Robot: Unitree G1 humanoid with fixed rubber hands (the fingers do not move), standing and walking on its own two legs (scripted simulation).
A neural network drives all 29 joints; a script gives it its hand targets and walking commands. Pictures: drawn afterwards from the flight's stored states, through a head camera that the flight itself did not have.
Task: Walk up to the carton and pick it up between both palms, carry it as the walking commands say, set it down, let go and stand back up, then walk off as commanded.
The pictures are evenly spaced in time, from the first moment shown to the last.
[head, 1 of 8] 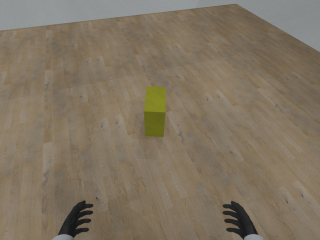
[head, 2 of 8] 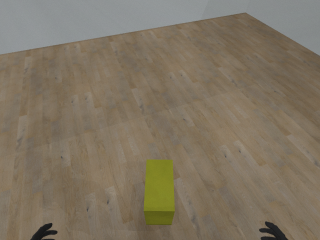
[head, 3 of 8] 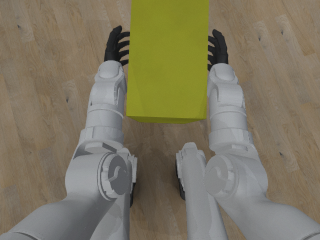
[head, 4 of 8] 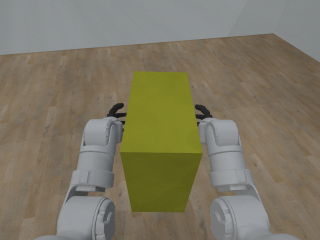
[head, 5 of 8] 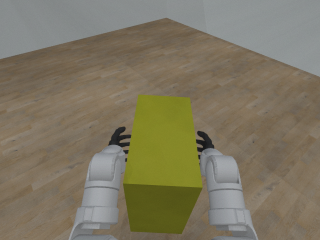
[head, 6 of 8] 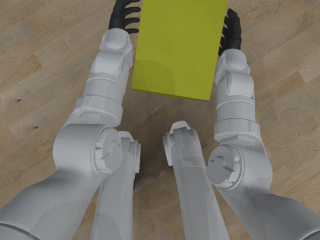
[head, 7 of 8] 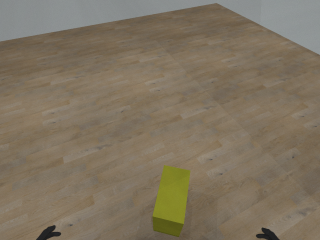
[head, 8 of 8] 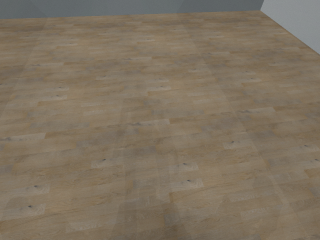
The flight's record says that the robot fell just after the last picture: no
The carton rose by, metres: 0.68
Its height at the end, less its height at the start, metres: +0.00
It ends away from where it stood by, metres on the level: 0.66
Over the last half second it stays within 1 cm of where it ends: yes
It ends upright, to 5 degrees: yes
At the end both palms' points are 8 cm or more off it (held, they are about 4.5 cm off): yes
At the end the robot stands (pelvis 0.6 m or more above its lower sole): yes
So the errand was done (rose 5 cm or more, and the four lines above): yes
